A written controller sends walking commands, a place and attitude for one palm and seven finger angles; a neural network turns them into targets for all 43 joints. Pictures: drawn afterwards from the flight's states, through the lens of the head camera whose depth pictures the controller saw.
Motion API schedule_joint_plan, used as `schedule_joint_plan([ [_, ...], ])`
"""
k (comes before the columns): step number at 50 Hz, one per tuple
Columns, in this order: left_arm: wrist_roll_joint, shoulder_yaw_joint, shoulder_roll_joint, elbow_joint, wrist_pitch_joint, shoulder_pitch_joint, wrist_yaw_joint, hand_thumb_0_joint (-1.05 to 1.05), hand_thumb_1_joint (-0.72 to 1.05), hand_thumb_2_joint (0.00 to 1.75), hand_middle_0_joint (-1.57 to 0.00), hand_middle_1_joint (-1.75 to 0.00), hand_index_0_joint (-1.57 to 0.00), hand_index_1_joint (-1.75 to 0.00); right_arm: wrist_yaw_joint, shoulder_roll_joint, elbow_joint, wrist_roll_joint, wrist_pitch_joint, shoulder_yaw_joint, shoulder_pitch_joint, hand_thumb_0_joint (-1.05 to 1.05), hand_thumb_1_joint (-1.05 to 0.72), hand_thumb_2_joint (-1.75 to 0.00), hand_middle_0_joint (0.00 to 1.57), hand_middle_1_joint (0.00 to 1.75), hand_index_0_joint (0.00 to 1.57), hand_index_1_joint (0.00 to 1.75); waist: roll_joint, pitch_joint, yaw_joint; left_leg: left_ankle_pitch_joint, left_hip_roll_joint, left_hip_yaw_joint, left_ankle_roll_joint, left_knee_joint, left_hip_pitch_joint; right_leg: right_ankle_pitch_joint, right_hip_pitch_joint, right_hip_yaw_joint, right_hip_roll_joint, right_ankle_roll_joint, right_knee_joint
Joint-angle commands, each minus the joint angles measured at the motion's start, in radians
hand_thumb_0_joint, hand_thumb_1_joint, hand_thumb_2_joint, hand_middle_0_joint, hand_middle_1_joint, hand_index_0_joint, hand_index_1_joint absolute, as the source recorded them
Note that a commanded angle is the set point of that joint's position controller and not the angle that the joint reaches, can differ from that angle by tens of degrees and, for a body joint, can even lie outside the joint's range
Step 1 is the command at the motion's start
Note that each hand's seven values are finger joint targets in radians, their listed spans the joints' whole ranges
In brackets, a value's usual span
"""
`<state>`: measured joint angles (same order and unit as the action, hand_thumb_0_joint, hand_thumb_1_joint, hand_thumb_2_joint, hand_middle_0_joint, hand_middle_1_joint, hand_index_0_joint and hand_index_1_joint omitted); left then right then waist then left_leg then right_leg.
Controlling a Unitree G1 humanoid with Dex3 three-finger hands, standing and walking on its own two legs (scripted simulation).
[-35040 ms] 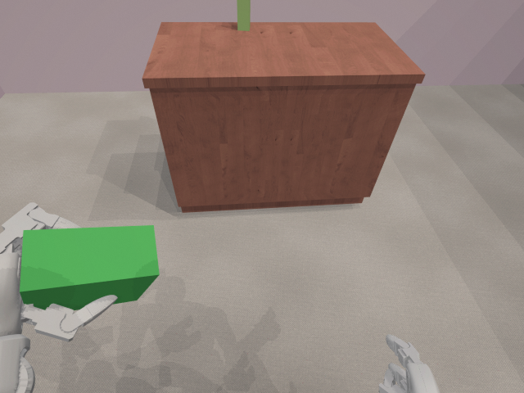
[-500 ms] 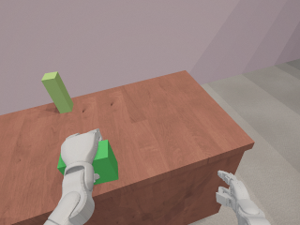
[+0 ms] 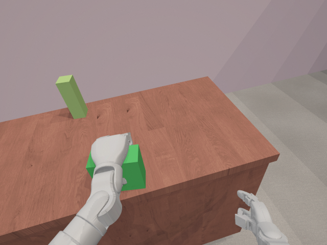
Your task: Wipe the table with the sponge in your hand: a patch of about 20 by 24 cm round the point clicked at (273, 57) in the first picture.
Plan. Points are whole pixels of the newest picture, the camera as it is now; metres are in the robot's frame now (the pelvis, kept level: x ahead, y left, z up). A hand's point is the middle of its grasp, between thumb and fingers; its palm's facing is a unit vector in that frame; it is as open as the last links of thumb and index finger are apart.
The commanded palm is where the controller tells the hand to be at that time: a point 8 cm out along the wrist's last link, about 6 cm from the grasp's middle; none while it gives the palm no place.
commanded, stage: wipe forward along the third lane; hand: left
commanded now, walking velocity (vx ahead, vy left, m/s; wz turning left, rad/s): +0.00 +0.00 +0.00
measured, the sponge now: (120, 173) +0.29 +0.18 +0.02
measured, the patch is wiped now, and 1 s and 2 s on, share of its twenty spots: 0.70 0.90 0.95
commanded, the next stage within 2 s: wipe back along the third lane in 1.72 s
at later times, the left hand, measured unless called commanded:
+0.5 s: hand (128, 151) +0.33 +0.15 +0.07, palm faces +0.01 -0.06 -1.00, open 10.1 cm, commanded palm +0.31 +0.16 +0.11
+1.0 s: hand (130, 137) +0.38 +0.17 +0.07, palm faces -0.05 -0.05 -1.00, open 10.1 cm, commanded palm +0.36 +0.18 +0.11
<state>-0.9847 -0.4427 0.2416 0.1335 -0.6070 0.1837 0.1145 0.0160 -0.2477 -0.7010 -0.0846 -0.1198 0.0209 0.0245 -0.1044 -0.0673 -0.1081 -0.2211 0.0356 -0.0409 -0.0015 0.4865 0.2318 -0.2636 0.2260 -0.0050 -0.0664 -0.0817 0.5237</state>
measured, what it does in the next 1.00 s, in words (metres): stands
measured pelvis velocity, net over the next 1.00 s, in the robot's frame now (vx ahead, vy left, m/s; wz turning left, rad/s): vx -0.01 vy -0.02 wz -0.04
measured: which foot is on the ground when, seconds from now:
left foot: down 0.00-1.00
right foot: down 0.00-1.00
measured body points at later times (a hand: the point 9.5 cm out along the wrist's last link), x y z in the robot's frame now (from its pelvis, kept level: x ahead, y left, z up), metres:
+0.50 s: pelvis -0.01 -0.01 +0.00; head -0.05 -0.06 +0.44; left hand +0.32 +0.15 +0.13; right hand +0.23 -0.22 -0.09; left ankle +0.03 +0.12 -0.74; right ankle +0.01 -0.07 -0.74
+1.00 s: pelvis -0.01 -0.02 +0.00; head -0.03 -0.06 +0.45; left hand +0.38 +0.17 +0.13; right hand +0.14 -0.28 -0.12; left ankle +0.03 +0.12 -0.73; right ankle +0.01 -0.07 -0.74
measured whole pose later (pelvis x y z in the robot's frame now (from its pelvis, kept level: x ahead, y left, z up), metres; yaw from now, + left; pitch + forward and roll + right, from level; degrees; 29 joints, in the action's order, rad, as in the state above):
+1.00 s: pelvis -0.01 -0.02 +0.00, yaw -2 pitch +4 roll +1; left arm -0.94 -0.24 0.26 0.75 -0.47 0.60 0.14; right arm -0.09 -0.28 -0.74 -0.08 -0.13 0.01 -0.11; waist -0.08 -0.11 -0.01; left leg -0.21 0.01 -0.05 -0.01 0.50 0.37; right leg -0.22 0.37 0.01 -0.11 -0.11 0.53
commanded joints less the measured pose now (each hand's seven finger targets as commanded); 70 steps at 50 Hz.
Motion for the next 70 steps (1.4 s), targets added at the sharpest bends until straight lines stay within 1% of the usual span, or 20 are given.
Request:
schedule_joint_plan([
  [1, 0.008, -0.027, -0.057, -0.121, 0.027, 0.323, 0.026, 0.0, 0.1, 1.3, -1.2, -1.6, -1.2, -1.6, 0.009, -0.07, 0.184, -0.007, 0.054, -0.024, 0.278, 0.0, -0.9, -0.9, 0.2, 0.3, 0.2, 0.3, 0.184, -0.159, 0.031, 0.066, 0.005, -0.012, -0.041, -0.038, -0.052, 0.088, -0.002, 0.095, 0.034, 0.008, -0.117],
  [5, 0.012, -0.028, -0.068, -0.099, 0.006, 0.339, 0.04, 0.0, 0.1, 1.3, -1.2, -1.6, -1.2, -1.6, 0.022, -0.067, 0.182, -0.009, 0.048, -0.025, 0.285, 0.0, -0.9, -0.9, 0.2, 0.3, 0.2, 0.3, 0.192, -0.173, 0.027, 0.076, 0.005, -0.007, -0.039, -0.031, -0.046, 0.101, -0.01, 0.093, 0.036, 0.009, -0.109],
  [8, 0.014, 0.049, 0.0, -0.04, -0.015, 0.353, 0.053, 0.0, 0.1, 1.3, -1.2, -1.6, -1.2, -1.6, 0.017, -0.079, 0.164, -0.005, 0.036, -0.026, 0.279, 0.0, -0.9, -0.9, 0.2, 0.3, 0.2, 0.3, 0.197, -0.161, 0.021, 0.061, 0.003, -0.008, -0.035, -0.037, -0.021, 0.104, -0.012, 0.105, 0.033, 0.007, -0.111],
  [9, 0.017, -0.002, -0.057, -0.014, -0.023, 0.378, 0.049, 0.0, 0.1, 1.3, -1.2, -1.6, -1.2, -1.6, 0.013, -0.072, 0.17, -0.008, 0.033, -0.02, 0.283, 0.0, -0.9, -0.9, 0.2, 0.3, 0.2, 0.3, 0.207, -0.145, 0.033, 0.044, 0.004, 0.002, -0.038, -0.039, -0.011, 0.082, -0.005, 0.092, 0.037, 0.014, -0.118],
  [12, 0.003, 0.009, -0.042, 0.056, -0.024, 0.444, 0.046, 0.0, 0.1, 1.3, -1.2, -1.6, -1.2, -1.6, 0.002, -0.075, 0.157, -0.011, 0.03, -0.02, 0.274, 0.0, -0.9, -0.9, 0.2, 0.3, 0.2, 0.3, 0.204, -0.13, 0.04, 0.013, 0.005, 0.002, -0.035, -0.039, -0.004, 0.034, 0.03, 0.104, 0.039, 0.012, -0.127],
  [13, 0.002, 0.068, 0.017, 0.062, -0.02, 0.449, 0.049, 0.0, 0.1, 1.3, -1.2, -1.6, -1.2, -1.6, -0.005, -0.083, 0.152, -0.007, 0.027, -0.024, 0.268, 0.0, -0.9, -0.9, 0.2, 0.3, 0.2, 0.3, 0.201, -0.135, 0.034, 0.0, 0.007, 0.001, -0.034, -0.041, 0.0, 0.013, 0.028, 0.118, 0.037, 0.01, -0.135],
  [14, 0.003, 0.015, -0.037, 0.077, -0.018, 0.479, 0.046, 0.0, 0.1, 1.3, -1.2, -1.6, -1.2, -1.6, -0.01, -0.076, 0.161, -0.009, 0.028, -0.018, 0.264, 0.0, -0.9, -0.9, 0.2, 0.3, 0.2, 0.3, 0.2, -0.139, 0.046, -0.008, 0.01, 0.01, -0.038, -0.038, 0.005, 0.0, 0.029, 0.102, 0.043, 0.015, -0.135],
  [17, -0.012, 0.029, -0.027, 0.15, -0.009, 0.508, 0.043, 0.0, 0.1, 1.3, -1.2, -1.6, -1.2, -1.6, -0.022, -0.079, 0.152, -0.008, 0.023, -0.019, 0.248, 0.0, -0.9, -0.9, 0.2, 0.3, 0.2, 0.3, 0.194, -0.137, 0.049, -0.019, 0.01, 0.01, -0.033, -0.034, 0.02, -0.01, 0.048, 0.111, 0.044, 0.012, -0.133],
  [18, -0.013, 0.092, 0.033, 0.172, -0.004, 0.518, 0.047, 0.0, 0.1, 1.3, -1.2, -1.6, -1.2, -1.6, -0.028, -0.088, 0.144, -0.007, 0.019, -0.022, 0.238, 0.0, -0.9, -0.9, 0.2, 0.3, 0.2, 0.3, 0.203, -0.138, 0.046, -0.034, 0.01, 0.004, -0.031, -0.037, 0.029, -0.033, 0.052, 0.128, 0.04, 0.009, -0.139],
  [20, -0.011, 0.045, -0.021, 0.207, 0.0, 0.552, 0.048, 0.0, 0.1, 1.3, -1.2, -1.6, -1.2, -1.6, -0.037, -0.081, 0.152, -0.01, 0.017, -0.02, 0.229, 0.0, -0.9, -0.9, 0.2, 0.3, 0.2, 0.3, 0.209, -0.13, 0.059, -0.045, 0.011, 0.015, -0.031, -0.034, 0.039, -0.05, 0.063, 0.117, 0.046, 0.014, -0.142],
  [23, -0.006, 0.125, 0.049, 0.285, 0.002, 0.548, 0.054, 0.0, 0.1, 1.3, -1.2, -1.6, -1.2, -1.6, -0.05, -0.093, 0.145, -0.005, 0.012, -0.023, 0.209, 0.0, -0.9, -0.9, 0.2, 0.3, 0.2, 0.3, 0.213, -0.137, 0.048, -0.056, 0.013, 0.008, -0.029, -0.034, 0.067, -0.07, 0.062, 0.14, 0.044, 0.013, -0.151],
  [24, -0.002, 0.093, 0.017, 0.298, 0.003, 0.565, 0.054, 0.0, 0.1, 1.3, -1.2, -1.6, -1.2, -1.6, -0.054, -0.09, 0.148, -0.008, 0.011, -0.02, 0.202, 0.0, -0.9, -0.9, 0.2, 0.3, 0.2, 0.3, 0.218, -0.146, 0.058, -0.051, 0.013, 0.021, -0.031, -0.028, 0.069, -0.063, 0.052, 0.132, 0.051, 0.019, -0.148],
  [31, -0.004, 0.15, 0.088, 0.365, 0.022, 0.616, 0.06, 0.0, 0.1, 1.3, -1.2, -1.6, -1.2, -1.6, -0.082, -0.098, 0.15, -0.004, 0.006, -0.021, 0.167, 0.0, -0.9, -0.9, 0.2, 0.3, 0.2, 0.3, 0.211, -0.151, 0.065, -0.051, 0.014, 0.022, -0.031, -0.027, 0.105, -0.065, 0.034, 0.166, 0.061, 0.025, -0.168],
  [33, -0.002, 0.227, 0.177, 0.396, 0.029, 0.622, 0.063, 0.0, 0.1, 1.3, -1.2, -1.6, -1.2, -1.6, -0.092, -0.109, 0.145, -0.002, 0.008, -0.022, 0.154, 0.0, -0.9, -0.9, 0.2, 0.3, 0.2, 0.3, 0.212, -0.151, 0.056, -0.057, 0.014, 0.013, -0.029, -0.029, 0.12, -0.094, 0.029, 0.194, 0.061, 0.025, -0.18],
  [35, -0.009, 0.19, 0.143, 0.42, 0.04, 0.645, 0.059, 0.0, 0.1, 1.3, -1.2, -1.6, -1.2, -1.6, -0.098, -0.106, 0.144, -0.003, 0.01, -0.021, 0.134, 0.0, -0.9, -0.9, 0.2, 0.3, 0.2, 0.3, 0.228, -0.141, 0.072, -0.065, 0.014, 0.02, -0.031, -0.028, 0.134, -0.104, 0.034, 0.181, 0.066, 0.031, -0.18],
  [37, -0.013, 0.214, 0.179, 0.443, 0.048, 0.661, 0.06, 0.0, 0.1, 1.3, -1.2, -1.6, -1.2, -1.6, -0.105, -0.11, 0.137, -0.002, 0.014, -0.025, 0.124, 0.0, -0.9, -0.9, 0.2, 0.3, 0.2, 0.3, 0.213, -0.155, 0.072, -0.063, 0.014, 0.02, -0.031, -0.022, 0.137, -0.116, 0.027, 0.204, 0.071, 0.031, -0.188],
  [42, -0.013, 0.203, 0.168, 0.487, 0.078, 0.705, 0.06, 0.0, 0.1, 1.3, -1.2, -1.6, -1.2, -1.6, -0.106, -0.111, 0.135, -0.003, 0.024, -0.026, 0.086, 0.0, -0.9, -0.9, 0.2, 0.3, 0.2, 0.3, 0.184, -0.182, 0.081, -0.061, 0.013, 0.015, -0.033, -0.026, 0.146, -0.08, 0.027, 0.188, 0.067, 0.032, -0.176],
  [50, -0.012, 0.276, 0.26, 0.587, 0.131, 0.75, 0.078, 0.0, 0.1, 1.3, -1.2, -1.6, -1.2, -1.6, -0.109, -0.121, 0.116, 0.0, 0.036, -0.033, 0.028, 0.0, -0.9, -0.9, 0.2, 0.3, 0.2, 0.3, 0.206, -0.206, 0.09, -0.044, 0.007, 0.015, -0.039, -0.013, 0.191, -0.013, -0.006, 0.207, 0.076, 0.043, -0.169],
  [55, -0.018, 0.275, 0.247, 0.594, 0.143, 0.735, 0.083, 0.0, 0.1, 1.3, -1.2, -1.6, -1.2, -1.6, -0.098, -0.123, 0.12, 0.001, 0.032, -0.036, 0.005, 0.0, -0.9, -0.9, 0.2, 0.3, 0.2, 0.3, 0.196, -0.261, 0.088, 0.004, 0.005, 0.018, -0.042, -0.01, 0.185, 0.136, -0.044, 0.19, 0.074, 0.041, -0.14],
  [70, -0.044, 0.296, 0.315, 0.696, 0.172, 0.863, 0.09, 0.0, 0.1, 1.3, -1.2, -1.6, -1.2, -1.6, -0.098, -0.132, 0.102, 0.002, 0.02, -0.033, -0.039, 0.0, -0.9, -0.9, 0.2, 0.3, 0.2, 0.3, 0.181, -0.249, 0.123, 0.017, 0.002, 0.022, -0.047, -0.013, 0.203, 0.193, -0.019, 0.171, 0.073, 0.048, -0.137],
])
